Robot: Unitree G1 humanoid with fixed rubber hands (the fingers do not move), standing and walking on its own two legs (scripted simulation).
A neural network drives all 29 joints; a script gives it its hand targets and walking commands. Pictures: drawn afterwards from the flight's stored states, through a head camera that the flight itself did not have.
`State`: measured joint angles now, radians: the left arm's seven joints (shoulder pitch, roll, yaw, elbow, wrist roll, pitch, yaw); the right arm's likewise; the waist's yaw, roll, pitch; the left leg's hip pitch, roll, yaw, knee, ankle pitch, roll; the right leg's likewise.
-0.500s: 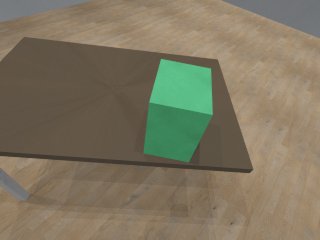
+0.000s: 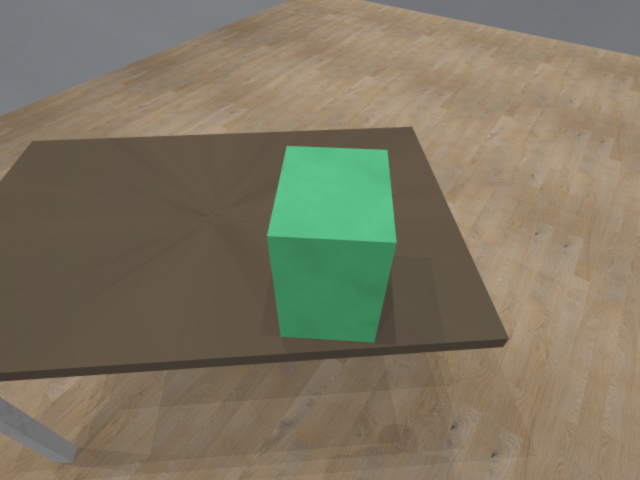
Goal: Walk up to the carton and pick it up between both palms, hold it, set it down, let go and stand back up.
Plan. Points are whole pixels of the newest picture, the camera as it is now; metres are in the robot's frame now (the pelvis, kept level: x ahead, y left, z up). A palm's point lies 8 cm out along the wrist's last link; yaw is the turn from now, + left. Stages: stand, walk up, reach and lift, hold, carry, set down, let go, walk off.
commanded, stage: walk up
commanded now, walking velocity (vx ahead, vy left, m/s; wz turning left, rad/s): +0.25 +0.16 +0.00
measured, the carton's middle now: (331, 247) +0.48 -0.03 -0.01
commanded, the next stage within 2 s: none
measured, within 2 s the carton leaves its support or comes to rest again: neither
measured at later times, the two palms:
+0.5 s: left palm out of the picture +0.09 +0.21 -0.13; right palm (513, 454) +0.18 -0.27 -0.15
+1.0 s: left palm out of the picture +0.06 +0.36 -0.16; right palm out of the picture +0.07 -0.09 -0.11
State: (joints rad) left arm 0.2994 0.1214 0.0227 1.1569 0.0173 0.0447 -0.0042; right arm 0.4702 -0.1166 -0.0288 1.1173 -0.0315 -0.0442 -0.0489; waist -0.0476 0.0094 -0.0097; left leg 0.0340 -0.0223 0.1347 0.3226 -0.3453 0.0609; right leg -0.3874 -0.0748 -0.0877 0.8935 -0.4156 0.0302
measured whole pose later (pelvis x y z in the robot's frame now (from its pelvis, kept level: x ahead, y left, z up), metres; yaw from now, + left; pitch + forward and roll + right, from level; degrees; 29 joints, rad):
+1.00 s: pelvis +0.08 +0.13 +0.01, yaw -1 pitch +1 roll -4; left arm 0.27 0.22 0.08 1.12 0.01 0.07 0.01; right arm 0.33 -0.09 0.00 1.05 0.01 -0.02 -0.03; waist 0.03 -0.07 0.04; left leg -0.18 -0.03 0.09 0.37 -0.21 0.10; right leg -0.34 0.01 0.10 0.88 -0.27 0.00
